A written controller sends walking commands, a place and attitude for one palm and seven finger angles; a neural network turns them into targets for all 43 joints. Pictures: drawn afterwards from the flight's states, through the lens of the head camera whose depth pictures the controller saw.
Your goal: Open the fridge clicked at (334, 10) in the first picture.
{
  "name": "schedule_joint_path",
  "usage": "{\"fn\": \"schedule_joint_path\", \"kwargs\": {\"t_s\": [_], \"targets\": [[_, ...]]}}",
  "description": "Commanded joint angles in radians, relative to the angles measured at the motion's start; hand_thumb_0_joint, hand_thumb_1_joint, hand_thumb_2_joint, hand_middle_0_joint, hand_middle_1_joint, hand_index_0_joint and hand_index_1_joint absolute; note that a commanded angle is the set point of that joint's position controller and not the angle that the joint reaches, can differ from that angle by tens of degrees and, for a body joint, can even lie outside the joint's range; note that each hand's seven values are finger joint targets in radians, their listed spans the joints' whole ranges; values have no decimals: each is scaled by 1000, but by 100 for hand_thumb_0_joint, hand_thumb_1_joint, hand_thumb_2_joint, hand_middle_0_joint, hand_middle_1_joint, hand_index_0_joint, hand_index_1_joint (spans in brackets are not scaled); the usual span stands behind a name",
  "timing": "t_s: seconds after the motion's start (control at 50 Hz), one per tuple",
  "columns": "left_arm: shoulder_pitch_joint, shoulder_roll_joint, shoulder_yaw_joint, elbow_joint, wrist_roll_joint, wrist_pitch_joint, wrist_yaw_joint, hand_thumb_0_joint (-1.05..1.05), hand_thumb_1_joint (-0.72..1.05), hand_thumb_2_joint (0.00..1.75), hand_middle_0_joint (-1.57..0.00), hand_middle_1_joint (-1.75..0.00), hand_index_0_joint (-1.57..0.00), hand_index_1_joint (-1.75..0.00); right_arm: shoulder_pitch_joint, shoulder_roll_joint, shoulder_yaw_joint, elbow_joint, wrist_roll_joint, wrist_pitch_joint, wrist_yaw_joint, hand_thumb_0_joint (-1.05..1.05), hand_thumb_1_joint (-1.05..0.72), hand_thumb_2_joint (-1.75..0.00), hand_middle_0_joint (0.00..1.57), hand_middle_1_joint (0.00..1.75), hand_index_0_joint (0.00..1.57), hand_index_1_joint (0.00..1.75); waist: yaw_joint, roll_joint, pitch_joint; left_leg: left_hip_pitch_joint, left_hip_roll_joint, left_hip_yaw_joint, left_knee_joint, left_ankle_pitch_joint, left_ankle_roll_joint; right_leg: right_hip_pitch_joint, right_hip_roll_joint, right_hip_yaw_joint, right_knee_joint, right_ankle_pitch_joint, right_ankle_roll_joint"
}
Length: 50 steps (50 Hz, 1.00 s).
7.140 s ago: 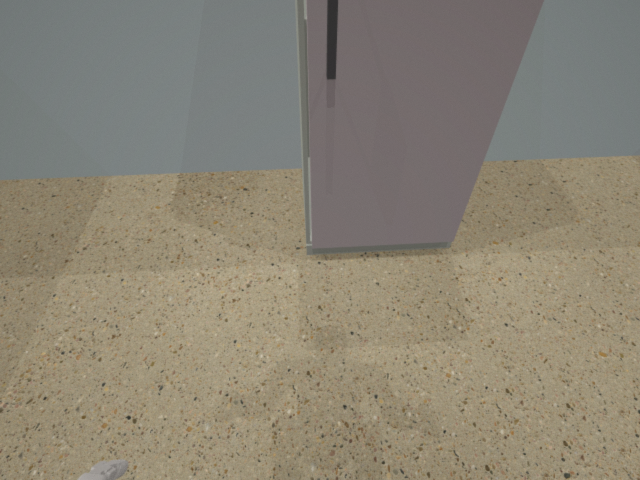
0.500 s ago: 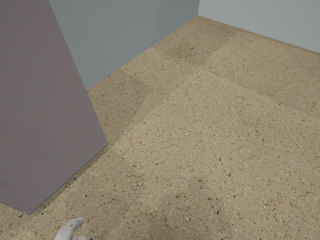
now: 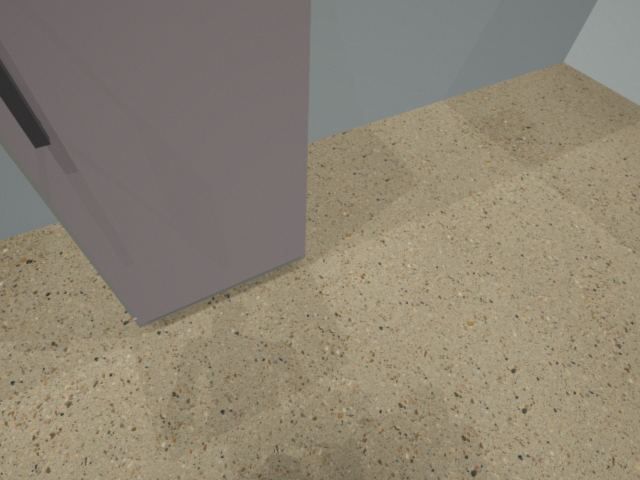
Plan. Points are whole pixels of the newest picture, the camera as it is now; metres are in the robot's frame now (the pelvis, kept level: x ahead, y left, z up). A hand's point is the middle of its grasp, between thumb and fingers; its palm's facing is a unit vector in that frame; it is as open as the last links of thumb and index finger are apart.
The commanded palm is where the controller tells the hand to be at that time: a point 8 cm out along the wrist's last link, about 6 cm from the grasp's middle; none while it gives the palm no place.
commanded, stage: turn to face it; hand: left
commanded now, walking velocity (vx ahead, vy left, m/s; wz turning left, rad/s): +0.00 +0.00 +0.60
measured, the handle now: out of the picture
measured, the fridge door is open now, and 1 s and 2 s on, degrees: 0 0 0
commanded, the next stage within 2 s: take the last steps up to it in 0.82 s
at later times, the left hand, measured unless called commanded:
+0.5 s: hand out of the picture +0.06 +0.21 -0.12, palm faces +0.28 -0.91 -0.30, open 7.4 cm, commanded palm none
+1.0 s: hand out of the picture -0.17 +0.17 -0.17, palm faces +0.53 -0.81 -0.25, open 7.4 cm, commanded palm none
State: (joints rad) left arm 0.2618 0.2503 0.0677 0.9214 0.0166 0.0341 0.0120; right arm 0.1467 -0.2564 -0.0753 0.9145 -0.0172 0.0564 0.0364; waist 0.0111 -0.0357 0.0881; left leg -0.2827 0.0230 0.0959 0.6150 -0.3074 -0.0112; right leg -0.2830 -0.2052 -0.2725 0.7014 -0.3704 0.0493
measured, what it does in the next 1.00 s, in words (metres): steps on the spot, turning left: right foot, then left foot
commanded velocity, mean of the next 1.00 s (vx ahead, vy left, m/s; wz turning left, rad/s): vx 0.03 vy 0.00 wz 0.42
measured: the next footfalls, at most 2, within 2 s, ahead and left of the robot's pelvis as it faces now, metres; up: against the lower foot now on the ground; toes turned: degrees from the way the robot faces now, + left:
right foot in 0.48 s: +0.06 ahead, -0.13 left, +0.00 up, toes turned +15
left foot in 0.92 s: -0.08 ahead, +0.10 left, +0.00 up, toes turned +31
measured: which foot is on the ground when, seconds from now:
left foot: down 0.00-0.48, up 0.50-0.90, down 0.92-1.00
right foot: up 0.00-0.46, down 0.48-0.92, up 0.94-1.00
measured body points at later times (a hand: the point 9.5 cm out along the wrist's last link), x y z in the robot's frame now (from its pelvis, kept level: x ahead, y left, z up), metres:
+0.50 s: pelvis -0.02 -0.03 +0.01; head +0.01 -0.05 +0.45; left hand +0.05 +0.25 -0.10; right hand +0.10 -0.26 -0.15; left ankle +0.00 +0.10 -0.72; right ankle +0.03 -0.14 -0.73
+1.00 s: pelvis -0.07 -0.02 +0.01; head -0.07 +0.01 +0.46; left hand -0.20 +0.21 -0.15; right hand +0.15 -0.19 -0.12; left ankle -0.12 +0.07 -0.72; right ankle +0.01 -0.13 -0.69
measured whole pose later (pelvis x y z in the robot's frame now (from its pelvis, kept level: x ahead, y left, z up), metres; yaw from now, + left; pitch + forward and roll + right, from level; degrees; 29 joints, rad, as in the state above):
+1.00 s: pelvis -0.07 -0.02 +0.01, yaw +28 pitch -3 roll +0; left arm 0.30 0.26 0.07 1.02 0.02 0.06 0.02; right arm 0.14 -0.21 -0.04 0.96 -0.02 0.03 0.01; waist 0.04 -0.06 0.07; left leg -0.21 0.00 0.05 0.56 -0.31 0.03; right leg -0.37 -0.12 -0.09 0.87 -0.48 0.05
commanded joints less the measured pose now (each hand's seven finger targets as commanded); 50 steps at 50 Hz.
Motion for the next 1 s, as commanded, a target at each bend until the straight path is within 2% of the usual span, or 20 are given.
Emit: {"fn": "schedule_joint_path", "kwargs": {"t_s": [0.0,0.06,0.1,0.28,0.4,0.42,0.44,0.46,0.48,0.5,0.54,0.58,0.74,0.8,0.84,0.86,0.88,0.9,0.92,0.98], "targets": [[-122,83,19,-141,4,4,14,0,90,90,-20,-30,-20,-30,199,-258,-56,-21,-2,-41,-33,0,-90,-90,20,30,20,30,-108,309,-189,266,378,-477,-258,593,208,-346,56,226,440,-261,35],[-91,98,30,-90,1,-2,-2,0,90,90,-20,-30,-20,-30,38,-174,-25,-68,-4,-46,-46,0,-90,-90,20,30,20,30,-35,198,-105,139,234,-331,-277,459,157,-307,62,254,488,-51,42],[-50,101,30,-73,0,0,-2,0,90,90,-20,-30,-20,-30,16,-167,-21,-77,-1,-51,-45,0,-90,-90,20,30,20,30,-19,189,-115,137,203,-294,-284,457,150,-274,73,255,461,-9,49],[-139,85,23,-121,-5,-4,9,0,90,90,-20,-30,-20,-30,83,-172,-39,-63,-7,-39,-43,0,-90,-90,20,30,20,30,-56,180,-130,177,193,-456,-274,389,194,-231,129,282,240,-63,52],[-57,74,18,-125,-17,-21,19,0,90,90,-20,-30,-20,-30,44,-166,-50,-79,-7,-27,-39,0,-90,-90,20,30,20,30,-11,178,-166,46,128,-516,-185,455,157,44,198,259,-129,29,24],[-8,89,23,-115,-15,-28,22,0,90,90,-20,-30,-20,-30,27,-154,-50,-86,0,-27,-37,0,-90,-90,20,30,20,30,16,153,-182,-29,97,-498,-141,366,121,164,179,263,-270,128,17],[25,153,33,-112,-4,-39,28,0,90,90,-20,-30,-20,-30,36,-105,-44,-93,10,-28,-30,0,-90,-90,20,30,20,30,32,11,-195,-179,21,-422,-13,186,59,315,36,397,-406,132,-20],[22,232,47,-119,11,-44,32,0,90,90,-20,-30,-20,-30,46,-46,-34,-121,10,-31,-27,0,-90,-90,20,30,20,30,33,-257,-167,-350,-130,-192,215,-214,-27,343,-240,654,-447,225,-139],[-1,225,46,-130,2,-43,33,0,90,90,-20,-30,-20,-30,35,-103,-47,-115,-6,-21,-30,0,-90,-90,20,30,20,30,31,-232,-148,-317,-76,-218,396,-281,-22,195,-295,649,-446,242,-204],[-58,192,39,-141,1,-38,32,0,90,90,-20,-30,-20,-30,28,-97,-52,-97,-6,-7,-26,0,-90,-90,20,30,20,30,5,-173,-91,-291,-61,-220,518,-229,-20,86,-237,608,-456,167,-206],[-148,129,19,-154,2,-37,28,0,90,90,-20,-30,-20,-30,71,-80,-49,-58,-9,6,-10,0,-90,-90,20,30,20,30,-51,-83,-21,-277,-27,-182,622,-100,-31,-2,-129,427,-434,143,-160],[-131,111,13,-149,3,-45,25,0,90,90,-20,-30,-20,-30,94,-67,-40,-40,-9,10,-6,0,-90,-90,20,30,20,30,-45,-131,-24,-267,-18,-146,634,-36,-48,16,-88,336,-425,188,-139],[45,164,26,-56,17,-42,21,0,90,90,-20,-30,-20,-30,-38,-41,-10,-46,3,-3,-13,0,-90,-90,20,30,20,30,44,-177,-76,-181,-12,-66,272,-165,-58,176,-130,312,-362,426,-187],[51,184,35,-35,18,-38,22,0,90,90,-20,-30,-20,-30,-15,-32,3,-36,11,-16,-22,0,-90,-90,20,30,20,30,38,-183,-128,-78,-27,-35,114,-170,-43,191,-139,302,-304,543,-191],[27,176,33,-19,13,-33,21,0,90,90,-20,-30,-20,-30,42,-33,7,-14,12,-27,-28,0,-90,-90,20,30,20,30,2,-172,-145,46,-35,-18,-84,-40,-34,154,-117,262,-232,543,-143],[18,161,32,-16,2,-27,21,0,90,90,-20,-30,-20,-30,86,-55,5,0,11,-37,-28,0,-90,-90,20,30,20,30,-26,-120,-163,166,-12,-34,-232,96,-20,81,-90,221,-157,464,-94],[32,111,23,-29,-8,-18,17,0,90,90,-20,-30,-20,-30,106,-132,-11,1,2,-48,-31,0,-90,-90,20,30,20,30,-36,95,-181,290,146,-215,-293,232,34,-80,0,150,-4,232,-30],[16,46,1,-56,-6,-13,12,0,90,90,-20,-30,-20,-30,119,-209,-24,-1,-2,-46,-36,0,-90,-90,20,30,20,30,-43,331,-142,289,356,-429,-308,540,139,-250,87,141,145,-203,19],[-28,64,-4,-43,2,-1,19,0,90,90,-20,-30,-20,-30,121,-199,-18,14,-6,-43,-45,0,-90,-90,20,30,20,30,-64,287,-136,195,360,-420,-333,407,179,-202,84,220,246,-228,11],[-33,61,-2,14,9,-5,-6,0,90,90,-20,-30,-20,-30,46,-120,9,10,-9,-53,-59,0,-90,-90,20,30,20,30,-29,236,-9,90,253,-359,-415,-28,168,-252,98,240,372,-72,2]]}}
